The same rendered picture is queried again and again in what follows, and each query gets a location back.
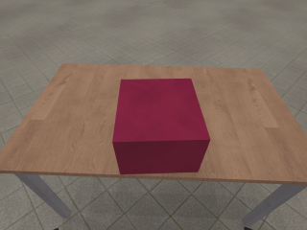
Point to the table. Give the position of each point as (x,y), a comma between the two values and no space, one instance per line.
(254,137)

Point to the carton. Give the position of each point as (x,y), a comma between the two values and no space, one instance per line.
(159,127)

